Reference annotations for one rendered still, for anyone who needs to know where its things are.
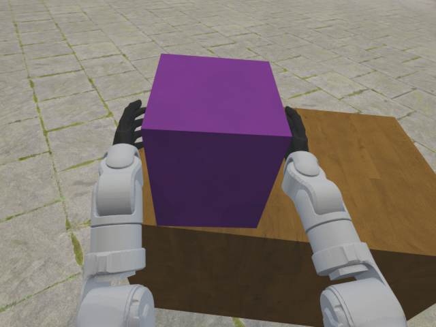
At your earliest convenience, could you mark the left robot hand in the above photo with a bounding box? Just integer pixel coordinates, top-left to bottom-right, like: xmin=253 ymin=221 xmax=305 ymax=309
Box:
xmin=113 ymin=99 xmax=146 ymax=149

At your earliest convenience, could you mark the carton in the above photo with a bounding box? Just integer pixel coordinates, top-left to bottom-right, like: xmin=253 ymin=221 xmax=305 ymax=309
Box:
xmin=141 ymin=53 xmax=292 ymax=228

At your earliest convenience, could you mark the robot right upper arm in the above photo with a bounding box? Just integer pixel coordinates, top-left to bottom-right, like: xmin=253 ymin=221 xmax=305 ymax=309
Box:
xmin=320 ymin=277 xmax=406 ymax=327

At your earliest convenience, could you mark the pedestal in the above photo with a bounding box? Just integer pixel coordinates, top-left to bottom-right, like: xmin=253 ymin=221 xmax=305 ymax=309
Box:
xmin=128 ymin=107 xmax=436 ymax=327

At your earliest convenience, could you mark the right robot hand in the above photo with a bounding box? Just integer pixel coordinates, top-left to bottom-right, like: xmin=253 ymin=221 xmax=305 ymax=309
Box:
xmin=284 ymin=106 xmax=309 ymax=161

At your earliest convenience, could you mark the robot left upper arm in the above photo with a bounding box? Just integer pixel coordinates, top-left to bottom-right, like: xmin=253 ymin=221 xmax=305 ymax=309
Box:
xmin=76 ymin=284 xmax=155 ymax=327

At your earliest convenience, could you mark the robot left forearm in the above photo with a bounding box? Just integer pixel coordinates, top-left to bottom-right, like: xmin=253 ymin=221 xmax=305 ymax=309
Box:
xmin=74 ymin=144 xmax=146 ymax=327

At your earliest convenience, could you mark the robot right forearm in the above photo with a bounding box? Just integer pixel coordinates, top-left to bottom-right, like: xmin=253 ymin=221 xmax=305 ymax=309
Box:
xmin=282 ymin=151 xmax=407 ymax=327

